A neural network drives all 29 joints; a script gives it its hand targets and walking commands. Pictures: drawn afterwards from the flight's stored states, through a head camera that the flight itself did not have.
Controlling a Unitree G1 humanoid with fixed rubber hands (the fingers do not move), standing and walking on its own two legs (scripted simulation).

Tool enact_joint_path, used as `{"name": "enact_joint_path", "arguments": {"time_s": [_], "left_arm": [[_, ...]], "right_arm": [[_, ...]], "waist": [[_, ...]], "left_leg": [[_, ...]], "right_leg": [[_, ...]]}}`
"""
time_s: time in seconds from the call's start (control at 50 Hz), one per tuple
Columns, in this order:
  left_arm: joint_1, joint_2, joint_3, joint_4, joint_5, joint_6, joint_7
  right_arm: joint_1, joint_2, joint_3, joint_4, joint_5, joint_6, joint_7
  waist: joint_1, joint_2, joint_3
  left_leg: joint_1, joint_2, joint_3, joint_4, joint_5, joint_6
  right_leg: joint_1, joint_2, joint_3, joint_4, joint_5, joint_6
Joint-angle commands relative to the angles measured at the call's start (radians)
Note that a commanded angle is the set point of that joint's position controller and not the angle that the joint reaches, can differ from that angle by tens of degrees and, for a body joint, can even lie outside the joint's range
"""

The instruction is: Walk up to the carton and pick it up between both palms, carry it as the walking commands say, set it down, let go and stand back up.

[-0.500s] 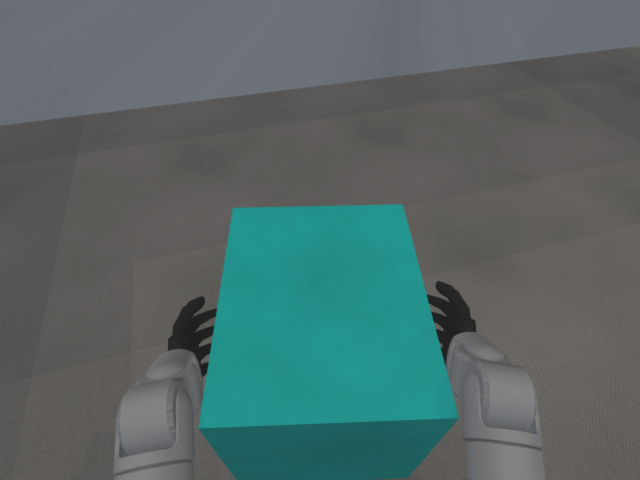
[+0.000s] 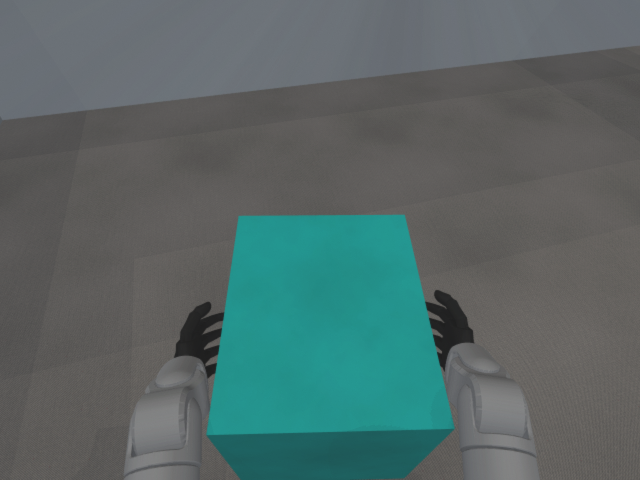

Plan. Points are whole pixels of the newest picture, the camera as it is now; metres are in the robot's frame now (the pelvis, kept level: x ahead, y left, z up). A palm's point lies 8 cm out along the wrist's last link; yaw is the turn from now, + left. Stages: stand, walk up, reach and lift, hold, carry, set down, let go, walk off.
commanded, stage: carry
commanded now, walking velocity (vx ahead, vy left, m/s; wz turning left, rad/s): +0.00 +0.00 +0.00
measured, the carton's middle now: (323, 350) +0.31 +0.00 -0.03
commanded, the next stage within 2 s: hold in 1.80 s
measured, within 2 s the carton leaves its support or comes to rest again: neither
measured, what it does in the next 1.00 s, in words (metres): shifts its weight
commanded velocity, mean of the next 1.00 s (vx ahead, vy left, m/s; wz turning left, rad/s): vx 0.00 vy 0.00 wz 0.00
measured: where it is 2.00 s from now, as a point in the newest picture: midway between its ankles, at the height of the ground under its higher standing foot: outside the picture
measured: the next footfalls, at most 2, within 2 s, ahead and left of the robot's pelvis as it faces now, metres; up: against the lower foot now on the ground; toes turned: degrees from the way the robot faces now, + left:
none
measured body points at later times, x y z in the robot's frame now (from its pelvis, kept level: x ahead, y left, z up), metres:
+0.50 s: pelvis +0.03 +0.00 +0.00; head +0.02 +0.00 +0.45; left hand +0.31 +0.16 +0.02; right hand +0.32 -0.17 +0.03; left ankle +0.16 +0.09 -0.73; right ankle +0.05 -0.10 -0.73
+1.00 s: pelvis +0.08 -0.02 +0.00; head +0.08 -0.02 +0.45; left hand +0.36 +0.14 +0.01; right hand +0.36 -0.19 +0.02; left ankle +0.16 +0.09 -0.73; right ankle +0.05 -0.10 -0.73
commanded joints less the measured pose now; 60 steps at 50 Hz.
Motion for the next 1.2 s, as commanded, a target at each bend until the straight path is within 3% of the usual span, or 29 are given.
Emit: {"name": "enact_joint_path", "arguments": {"time_s": [0.0, 0.02, 0.04, 0.1, 0.12, 0.16, 0.18, 0.22, 0.26, 0.3, 0.34, 0.36, 0.38, 0.44, 0.46, 0.58, 0.62, 0.72, 0.74, 0.76, 0.86, 0.88, 0.9, 0.96, 1.02, 1.08, 1.14, 1.16, 1.18], "left_arm": [[-0.548, -0.644, -0.564, -0.109, -0.161, -0.093, -0.156], [-0.574, -0.698, -0.701, -0.307, -0.253, -0.074, -0.159], [-0.568, -0.655, -0.573, -0.093, -0.168, -0.076, -0.160], [-0.543, -0.662, -0.632, -0.177, -0.189, -0.092, -0.165], [-0.551, -0.639, -0.581, -0.111, -0.150, -0.106, -0.166], [-0.654, -0.709, -0.703, -0.300, -0.265, -0.076, -0.165], [-0.563, -0.644, -0.557, -0.063, -0.152, -0.086, -0.164], [-0.564, -0.651, -0.639, -0.191, -0.193, -0.102, -0.164], [-0.540, -0.658, -0.607, -0.116, -0.173, -0.096, -0.163], [-0.571, -0.673, -0.660, -0.205, -0.214, -0.099, -0.166], [-0.565, -0.662, -0.597, -0.103, -0.162, -0.105, -0.166], [-0.585, -0.678, -0.654, -0.215, -0.213, -0.100, -0.165], [-0.575, -0.669, -0.609, -0.115, -0.176, -0.103, -0.165], [-0.537, -0.655, -0.587, -0.089, -0.148, -0.124, -0.163], [-0.572, -0.684, -0.675, -0.229, -0.218, -0.117, -0.162], [-0.504, -0.630, -0.562, -0.041, -0.116, -0.131, -0.168], [-0.608, -0.673, -0.650, -0.188, -0.196, -0.139, -0.169], [-0.517, -0.652, -0.590, -0.062, -0.139, -0.154, -0.170], [-0.546, -0.671, -0.652, -0.169, -0.184, -0.153, -0.171], [-0.532, -0.654, -0.587, -0.034, -0.136, -0.161, -0.174], [-0.552, -0.692, -0.632, -0.109, -0.173, -0.157, -0.179], [-0.526, -0.674, -0.583, -0.017, -0.125, -0.174, -0.181], [-0.560, -0.710, -0.669, -0.168, -0.197, -0.170, -0.182], [-0.516, -0.691, -0.645, -0.117, -0.172, -0.155, -0.181], [-0.490, -0.673, -0.597, -0.018, -0.131, -0.164, -0.184], [-0.588, -0.726, -0.699, -0.195, -0.226, -0.156, -0.187], [-0.486, -0.675, -0.603, -0.037, -0.140, -0.154, -0.184], [-0.540, -0.692, -0.666, -0.158, -0.192, -0.156, -0.184], [-0.535, -0.711, -0.650, -0.093, -0.175, -0.153, -0.186]], "right_arm": [[-0.443, 0.628, 0.539, -0.049, 0.139, -0.079, 0.123], [-0.483, 0.688, 0.674, -0.258, 0.237, -0.062, 0.121], [-0.462, 0.634, 0.535, -0.030, 0.136, -0.062, 0.121], [-0.454, 0.638, 0.596, -0.122, 0.170, -0.077, 0.126], [-0.459, 0.623, 0.548, -0.048, 0.133, -0.088, 0.129], [-0.542, 0.688, 0.654, -0.214, 0.229, -0.056, 0.125], [-0.454, 0.622, 0.522, 0.001, 0.123, -0.067, 0.125], [-0.433, 0.635, 0.586, -0.099, 0.160, -0.082, 0.128], [-0.437, 0.630, 0.563, -0.062, 0.146, -0.077, 0.127], [-0.454, 0.651, 0.601, -0.126, 0.182, -0.078, 0.128], [-0.453, 0.627, 0.530, -0.024, 0.135, -0.086, 0.134], [-0.476, 0.648, 0.602, -0.147, 0.185, -0.082, 0.131], [-0.472, 0.636, 0.548, -0.046, 0.146, -0.081, 0.131], [-0.439, 0.618, 0.531, -0.025, 0.123, -0.104, 0.130], [-0.464, 0.646, 0.617, -0.163, 0.189, -0.097, 0.129], [-0.389, 0.603, 0.501, 0.033, 0.090, -0.115, 0.128], [-0.470, 0.649, 0.580, -0.099, 0.159, -0.116, 0.131], [-0.416, 0.629, 0.542, 0.010, 0.120, -0.134, 0.132], [-0.428, 0.650, 0.597, -0.091, 0.160, -0.134, 0.134], [-0.425, 0.631, 0.541, 0.027, 0.114, -0.143, 0.137], [-0.479, 0.665, 0.603, -0.081, 0.169, -0.141, 0.146], [-0.437, 0.643, 0.546, 0.042, 0.119, -0.151, 0.147], [-0.466, 0.689, 0.633, -0.103, 0.193, -0.146, 0.146], [-0.435, 0.669, 0.621, -0.080, 0.179, -0.137, 0.146], [-0.405, 0.650, 0.570, 0.024, 0.135, -0.148, 0.149], [-0.473, 0.705, 0.669, -0.128, 0.217, -0.134, 0.150], [-0.409, 0.662, 0.585, 0.000, 0.147, -0.136, 0.149], [-0.416, 0.677, 0.639, -0.093, 0.181, -0.137, 0.147], [-0.440, 0.681, 0.619, -0.058, 0.169, -0.135, 0.150]], "waist": [[-0.007, -0.019, -0.387], [-0.009, 0.000, -0.362], [-0.003, 0.010, -0.372], [-0.003, 0.015, -0.341], [-0.002, -0.002, -0.343], [-0.003, 0.011, -0.324], [-0.002, 0.004, -0.333], [-0.006, 0.006, -0.352], [-0.005, -0.004, -0.343], [-0.005, 0.020, -0.328], [-0.001, 0.063, -0.309], [-0.001, 0.031, -0.333], [-0.001, 0.030, -0.343], [-0.004, 0.022, -0.363], [-0.004, 0.025, -0.362], [-0.005, 0.012, -0.350], [-0.006, 0.006, -0.365], [-0.005, 0.014, -0.391], [-0.007, 0.019, -0.383], [-0.008, -0.007, -0.386], [-0.002, -0.008, -0.370], [-0.007, -0.009, -0.370], [-0.007, -0.033, -0.363], [-0.004, 0.006, -0.401], [-0.005, -0.037, -0.392], [-0.003, -0.038, -0.394], [-0.003, -0.010, -0.382], [-0.003, -0.018, -0.369], [-0.003, -0.009, -0.366]], "left_leg": [[0.261, 0.085, -0.157, -0.074, -0.217, -0.021], [0.241, 0.088, -0.162, -0.090, -0.234, -0.021], [0.225, 0.092, -0.168, -0.097, -0.271, -0.016], [0.213, 0.107, -0.192, -0.125, -0.308, -0.019], [0.217, 0.103, -0.184, -0.123, -0.286, -0.021], [0.210, 0.086, -0.169, -0.104, -0.274, -0.023], [0.204, 0.092, -0.174, -0.108, -0.291, -0.022], [0.217, 0.096, -0.181, -0.104, -0.256, -0.028], [0.224, 0.094, -0.173, -0.100, -0.237, -0.027], [0.207, 0.095, -0.185, -0.116, -0.266, -0.027], [0.188, 0.112, -0.208, -0.160, -0.320, -0.035], [0.174, 0.112, -0.216, -0.160, -0.314, -0.031], [0.192, 0.113, -0.206, -0.141, -0.297, -0.025], [0.216, 0.114, -0.203, -0.125, -0.245, -0.021], [0.211, 0.117, -0.208, -0.123, -0.234, -0.017], [0.228, 0.112, -0.182, -0.065, -0.105, -0.010], [0.252, 0.105, -0.163, -0.030, -0.055, -0.009], [0.268, 0.113, -0.157, 0.000, 0.031, 0.004], [0.264, 0.108, -0.151, 0.017, 0.043, 0.001], [0.259, 0.112, -0.152, 0.020, 0.056, 0.002], [0.260, 0.114, -0.155, 0.030, 0.070, 0.003], [0.261, 0.113, -0.151, 0.036, 0.067, 0.004], [0.269, 0.110, -0.142, 0.043, 0.096, 0.003], [0.282, 0.105, -0.125, 0.063, 0.118, 0.005], [0.283, 0.107, -0.131, 0.068, 0.136, 0.005], [0.270, 0.100, -0.125, 0.073, 0.109, 0.002], [0.282, 0.108, -0.127, 0.074, 0.134, 0.002], [0.272, 0.102, -0.119, 0.076, 0.125, 0.000], [0.283, 0.102, -0.119, 0.069, 0.111, 0.001]], "right_leg": [[0.002, -0.100, 0.146, -0.173, -0.217, -0.001], [0.002, -0.105, 0.150, -0.182, -0.228, -0.006], [0.020, -0.096, 0.141, -0.174, -0.227, 0.000], [0.013, -0.085, 0.132, -0.167, -0.231, 0.004], [0.002, -0.088, 0.138, -0.163, -0.225, 0.003], [-0.013, -0.090, 0.149, -0.181, -0.242, 0.001], [-0.007, -0.098, 0.154, -0.181, -0.266, -0.002], [0.013, -0.099, 0.149, -0.180, -0.239, -0.005], [-0.004, -0.087, 0.132, -0.166, -0.220, 0.004], [0.003, -0.087, 0.136, -0.163, -0.214, 0.002], [0.004, -0.071, 0.121, -0.138, -0.221, 0.001], [0.050, -0.068, 0.120, -0.138, -0.206, -0.003], [0.032, -0.079, 0.136, -0.142, -0.193, -0.002], [0.048, -0.089, 0.135, -0.144, -0.159, -0.003], [0.052, -0.086, 0.128, -0.136, -0.132, 0.000], [0.061, -0.116, 0.140, -0.151, -0.059, -0.004], [0.048, -0.117, 0.146, -0.149, -0.026, -0.005], [0.104, -0.133, 0.137, -0.113, 0.078, -0.006], [0.103, -0.137, 0.141, -0.116, 0.116, -0.007], [0.112, -0.136, 0.131, -0.100, 0.121, -0.004], [0.119, -0.136, 0.131, -0.094, 0.148, -0.005], [0.129, -0.139, 0.131, -0.091, 0.150, -0.002], [0.130, -0.138, 0.127, -0.080, 0.195, -0.006], [0.171, -0.146, 0.129, -0.056, 0.280, -0.006], [0.176, -0.137, 0.120, -0.049, 0.284, -0.001], [0.183, -0.143, 0.124, -0.055, 0.298, -0.006], [0.183, -0.141, 0.126, -0.052, 0.306, -0.009], [0.189, -0.143, 0.124, -0.061, 0.337, -0.012], [0.171, -0.148, 0.125, -0.059, 0.310, -0.009]]}}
